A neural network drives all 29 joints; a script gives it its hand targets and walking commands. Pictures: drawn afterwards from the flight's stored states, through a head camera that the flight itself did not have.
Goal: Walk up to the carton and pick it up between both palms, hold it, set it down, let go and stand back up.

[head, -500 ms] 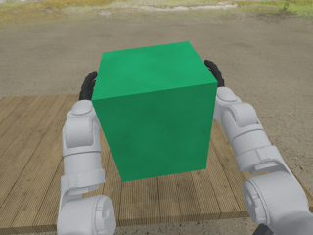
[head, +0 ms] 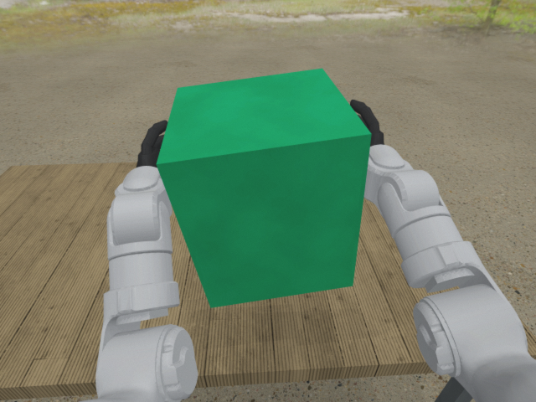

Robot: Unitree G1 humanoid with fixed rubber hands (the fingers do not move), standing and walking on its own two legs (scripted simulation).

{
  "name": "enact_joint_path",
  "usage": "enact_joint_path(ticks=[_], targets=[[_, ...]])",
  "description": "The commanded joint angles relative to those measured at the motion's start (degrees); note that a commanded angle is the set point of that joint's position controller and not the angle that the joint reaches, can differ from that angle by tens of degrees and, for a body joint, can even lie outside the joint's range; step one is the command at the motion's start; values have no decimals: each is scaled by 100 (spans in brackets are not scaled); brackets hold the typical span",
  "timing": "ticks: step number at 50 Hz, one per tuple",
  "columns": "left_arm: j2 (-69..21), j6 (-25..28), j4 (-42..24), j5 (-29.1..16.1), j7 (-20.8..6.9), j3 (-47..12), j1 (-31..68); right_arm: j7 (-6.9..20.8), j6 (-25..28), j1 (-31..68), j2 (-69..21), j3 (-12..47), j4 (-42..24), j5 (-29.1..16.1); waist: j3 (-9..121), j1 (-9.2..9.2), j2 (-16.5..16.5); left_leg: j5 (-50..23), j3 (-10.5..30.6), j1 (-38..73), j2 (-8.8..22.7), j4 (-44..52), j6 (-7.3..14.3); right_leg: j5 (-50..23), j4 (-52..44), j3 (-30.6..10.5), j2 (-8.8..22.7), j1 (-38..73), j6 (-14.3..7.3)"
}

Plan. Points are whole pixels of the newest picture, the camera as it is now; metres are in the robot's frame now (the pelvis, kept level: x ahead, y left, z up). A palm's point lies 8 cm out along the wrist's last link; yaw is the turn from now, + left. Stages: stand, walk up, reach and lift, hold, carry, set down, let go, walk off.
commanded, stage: hold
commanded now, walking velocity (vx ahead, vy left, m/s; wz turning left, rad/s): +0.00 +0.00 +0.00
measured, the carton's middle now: (266, 188) +0.36 +0.00 +0.21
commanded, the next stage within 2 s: none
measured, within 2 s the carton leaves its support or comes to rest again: neither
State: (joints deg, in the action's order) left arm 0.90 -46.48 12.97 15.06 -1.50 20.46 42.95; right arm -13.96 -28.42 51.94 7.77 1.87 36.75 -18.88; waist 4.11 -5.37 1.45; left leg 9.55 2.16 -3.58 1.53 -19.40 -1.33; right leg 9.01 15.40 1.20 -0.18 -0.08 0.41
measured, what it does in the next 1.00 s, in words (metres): stands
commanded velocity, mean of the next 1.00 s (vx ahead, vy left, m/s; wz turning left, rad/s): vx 0.00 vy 0.00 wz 0.00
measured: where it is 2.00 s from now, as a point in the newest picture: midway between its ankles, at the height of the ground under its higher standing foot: outside the picture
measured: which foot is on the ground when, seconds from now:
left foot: down 0.00-1.00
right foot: down 0.00-1.00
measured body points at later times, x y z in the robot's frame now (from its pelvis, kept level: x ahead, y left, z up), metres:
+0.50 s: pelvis +0.00 +0.00 +0.00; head -0.07 +0.02 +0.44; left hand +0.38 +0.16 +0.24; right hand +0.39 -0.15 +0.26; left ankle +0.02 +0.13 -0.75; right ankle +0.00 -0.12 -0.75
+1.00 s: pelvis +0.00 +0.00 +0.00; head -0.07 +0.02 +0.44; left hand +0.39 +0.16 +0.23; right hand +0.39 -0.15 +0.25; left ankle +0.02 +0.13 -0.75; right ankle +0.00 -0.12 -0.75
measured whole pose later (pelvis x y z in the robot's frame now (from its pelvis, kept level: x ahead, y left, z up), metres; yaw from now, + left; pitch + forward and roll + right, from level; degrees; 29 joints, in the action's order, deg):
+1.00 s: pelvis +0.00 +0.00 +0.00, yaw +0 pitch -7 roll -1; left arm 1.4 -46.5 14.9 15.1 -1.5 20.6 44.5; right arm -13.9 -28.6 52.3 7.2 0.5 37.7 -18.1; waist 2.7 -5.5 1.2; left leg 9.8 2.8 -4.0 1.5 -20.2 -1.4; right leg 9.0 15.6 1.2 -0.5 0.0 0.3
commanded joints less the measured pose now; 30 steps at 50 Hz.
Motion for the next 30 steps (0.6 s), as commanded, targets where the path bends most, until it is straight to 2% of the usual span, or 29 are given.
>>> enact_joint_path(ticks=[1,30], targets=[[-3215,504,-830,-932,-757,-2828,4200,574,116,3848,-3891,1592,-1696,-669,1968,-42,-344,-1314,-269,560,-462,85,-165,-1018,-74,130,-433,367,280],[-3194,474,-905,-914,-771,-2852,4128,548,89,3806,-3903,1653,-1830,-680,1954,-40,-302,-1346,-266,594,-474,73,-150,-1124,-68,118,-425,398,302]])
